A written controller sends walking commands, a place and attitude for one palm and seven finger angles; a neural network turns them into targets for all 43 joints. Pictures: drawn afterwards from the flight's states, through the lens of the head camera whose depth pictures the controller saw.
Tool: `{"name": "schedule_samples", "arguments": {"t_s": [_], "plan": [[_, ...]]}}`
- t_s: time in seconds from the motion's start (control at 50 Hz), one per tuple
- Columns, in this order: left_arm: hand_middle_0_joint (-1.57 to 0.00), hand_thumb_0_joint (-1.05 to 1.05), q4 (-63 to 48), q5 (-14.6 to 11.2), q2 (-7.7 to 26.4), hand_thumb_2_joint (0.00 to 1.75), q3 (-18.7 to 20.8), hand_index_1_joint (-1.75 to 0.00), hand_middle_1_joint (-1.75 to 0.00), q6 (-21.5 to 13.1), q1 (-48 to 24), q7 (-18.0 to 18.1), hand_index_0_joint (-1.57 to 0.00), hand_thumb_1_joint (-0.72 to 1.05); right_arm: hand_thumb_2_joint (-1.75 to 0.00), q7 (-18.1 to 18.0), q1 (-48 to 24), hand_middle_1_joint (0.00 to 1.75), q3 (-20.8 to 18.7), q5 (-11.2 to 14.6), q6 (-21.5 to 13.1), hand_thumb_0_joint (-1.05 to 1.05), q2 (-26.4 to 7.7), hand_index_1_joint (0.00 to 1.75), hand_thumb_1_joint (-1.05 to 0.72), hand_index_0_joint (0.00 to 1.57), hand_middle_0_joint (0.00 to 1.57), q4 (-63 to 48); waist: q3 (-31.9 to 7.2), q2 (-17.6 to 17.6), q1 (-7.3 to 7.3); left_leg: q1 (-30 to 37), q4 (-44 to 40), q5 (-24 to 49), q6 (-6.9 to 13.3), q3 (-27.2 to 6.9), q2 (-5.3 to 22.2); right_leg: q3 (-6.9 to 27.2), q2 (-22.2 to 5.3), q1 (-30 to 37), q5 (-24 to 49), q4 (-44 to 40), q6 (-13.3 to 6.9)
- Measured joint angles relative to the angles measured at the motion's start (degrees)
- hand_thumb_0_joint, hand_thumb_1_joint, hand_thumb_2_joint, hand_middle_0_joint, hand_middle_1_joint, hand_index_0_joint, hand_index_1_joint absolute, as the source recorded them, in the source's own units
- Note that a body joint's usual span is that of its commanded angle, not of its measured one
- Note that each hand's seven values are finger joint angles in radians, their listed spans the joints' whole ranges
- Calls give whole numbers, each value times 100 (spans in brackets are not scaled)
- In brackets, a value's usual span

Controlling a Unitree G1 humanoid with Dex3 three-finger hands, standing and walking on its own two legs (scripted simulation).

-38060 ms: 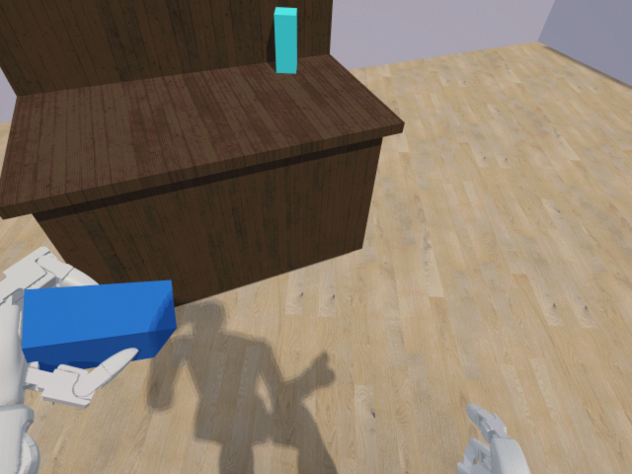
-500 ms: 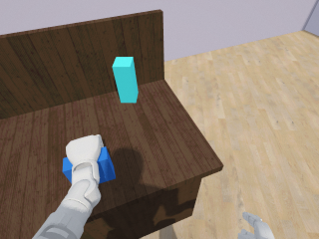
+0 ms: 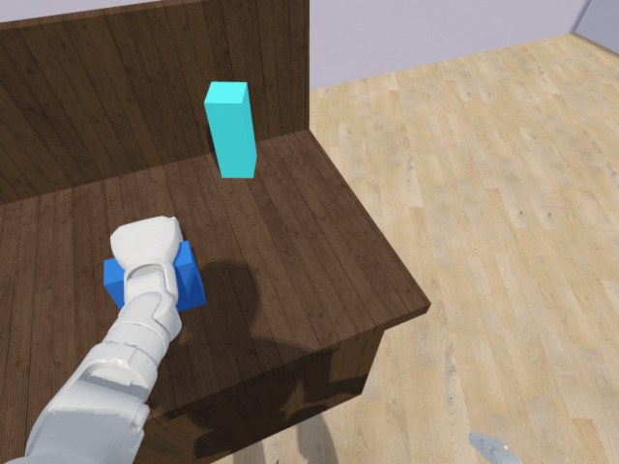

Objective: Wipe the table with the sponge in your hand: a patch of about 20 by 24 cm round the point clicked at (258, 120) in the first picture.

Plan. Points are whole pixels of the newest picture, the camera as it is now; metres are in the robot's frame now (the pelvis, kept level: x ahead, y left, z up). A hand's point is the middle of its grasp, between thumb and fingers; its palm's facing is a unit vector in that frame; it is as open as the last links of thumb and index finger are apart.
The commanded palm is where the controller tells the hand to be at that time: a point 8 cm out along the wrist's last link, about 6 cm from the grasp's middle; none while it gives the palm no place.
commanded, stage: wipe forward along the middle lane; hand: left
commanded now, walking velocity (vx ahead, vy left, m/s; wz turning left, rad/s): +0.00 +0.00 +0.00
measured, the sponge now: (161, 290) +0.37 +0.26 -0.04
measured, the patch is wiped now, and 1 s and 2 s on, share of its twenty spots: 1.00 1.00 1.00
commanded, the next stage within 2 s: slide back across to the first lane in 0.58 s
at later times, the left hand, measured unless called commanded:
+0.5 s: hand (158, 244) +0.43 +0.26 +0.00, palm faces -0.11 -0.02 -0.99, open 9.2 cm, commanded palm +0.41 +0.26 +0.04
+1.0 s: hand (137, 233) +0.45 +0.30 +0.01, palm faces -0.11 -0.03 -0.99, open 9.2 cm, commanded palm +0.42 +0.30 +0.06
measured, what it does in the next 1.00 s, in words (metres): stands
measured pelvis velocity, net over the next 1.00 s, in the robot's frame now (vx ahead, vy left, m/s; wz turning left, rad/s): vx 0.02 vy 0.02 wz -0.02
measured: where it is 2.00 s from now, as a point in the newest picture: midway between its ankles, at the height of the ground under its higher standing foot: outside the picture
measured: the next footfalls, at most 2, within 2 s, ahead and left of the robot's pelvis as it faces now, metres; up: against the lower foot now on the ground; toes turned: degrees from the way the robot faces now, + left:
none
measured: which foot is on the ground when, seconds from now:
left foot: down 0.00-1.00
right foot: down 0.00-1.00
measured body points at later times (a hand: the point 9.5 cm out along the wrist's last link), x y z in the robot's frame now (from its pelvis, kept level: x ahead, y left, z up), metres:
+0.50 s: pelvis +0.02 +0.01 +0.00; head +0.07 +0.01 +0.45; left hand +0.43 +0.26 +0.06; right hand +0.12 -0.25 -0.13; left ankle +0.02 +0.11 -0.72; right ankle +0.01 -0.10 -0.72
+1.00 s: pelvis +0.02 +0.02 +0.00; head +0.08 +0.03 +0.45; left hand +0.45 +0.30 +0.06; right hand +0.09 -0.25 -0.13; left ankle +0.02 +0.11 -0.72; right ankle +0.01 -0.10 -0.72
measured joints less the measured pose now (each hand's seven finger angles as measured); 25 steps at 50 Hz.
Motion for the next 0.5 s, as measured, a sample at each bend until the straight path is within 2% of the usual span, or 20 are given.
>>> {"name": "schedule_samples", "arguments": {"t_s": [0.5], "plan": [[-84, 0, 774, 103, 193, 108, 251, -143, -142, -166, -645, 134, -85, -49, -90, 180, 257, 30, -79, -58, -15, 1, -37, 30, -91, 20, 20, 117, -136, 1, -174, -316, 129, -156, 80, 34, 11, 38, 14, -252, -61, -29, 76]]}}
